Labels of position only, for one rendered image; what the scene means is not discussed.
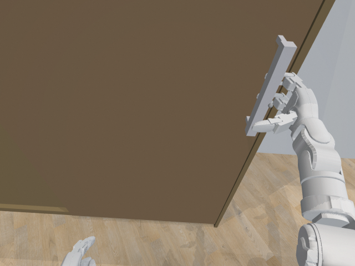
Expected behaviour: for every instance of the wardrobe door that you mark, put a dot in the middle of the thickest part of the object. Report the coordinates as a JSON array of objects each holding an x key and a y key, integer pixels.
[
  {"x": 20, "y": 182},
  {"x": 136, "y": 109}
]

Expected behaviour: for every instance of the handle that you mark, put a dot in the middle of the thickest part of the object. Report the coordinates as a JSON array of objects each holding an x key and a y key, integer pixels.
[{"x": 279, "y": 65}]

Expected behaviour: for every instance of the robot right forearm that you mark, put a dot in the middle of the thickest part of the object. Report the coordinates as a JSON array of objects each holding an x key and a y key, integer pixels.
[{"x": 325, "y": 200}]

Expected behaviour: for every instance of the robot right upper arm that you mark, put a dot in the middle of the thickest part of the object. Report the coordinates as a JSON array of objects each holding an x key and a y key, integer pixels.
[{"x": 323, "y": 245}]

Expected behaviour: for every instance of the right robot hand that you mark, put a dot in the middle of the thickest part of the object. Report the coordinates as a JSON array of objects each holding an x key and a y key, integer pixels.
[{"x": 303, "y": 105}]

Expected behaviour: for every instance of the left robot hand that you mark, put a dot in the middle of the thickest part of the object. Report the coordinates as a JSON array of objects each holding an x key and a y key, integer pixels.
[{"x": 74, "y": 258}]

